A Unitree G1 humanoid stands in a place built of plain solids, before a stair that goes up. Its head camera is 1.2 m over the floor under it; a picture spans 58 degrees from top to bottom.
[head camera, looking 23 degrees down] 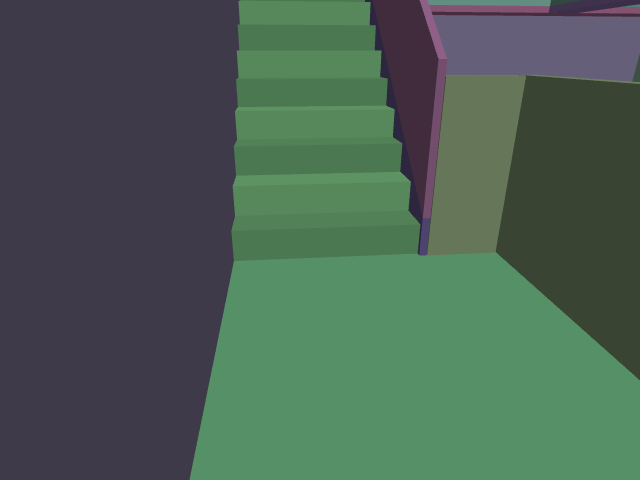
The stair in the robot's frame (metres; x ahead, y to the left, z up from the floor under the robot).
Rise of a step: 0.21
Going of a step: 0.27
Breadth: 1.20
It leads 5 degrees to the left of straight ahead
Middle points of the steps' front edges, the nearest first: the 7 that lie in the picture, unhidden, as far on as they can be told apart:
2.54 -0.05 0.21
2.81 -0.02 0.42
3.08 0.00 0.62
3.36 0.03 0.83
3.63 0.05 1.04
3.90 0.08 1.24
4.18 0.11 1.45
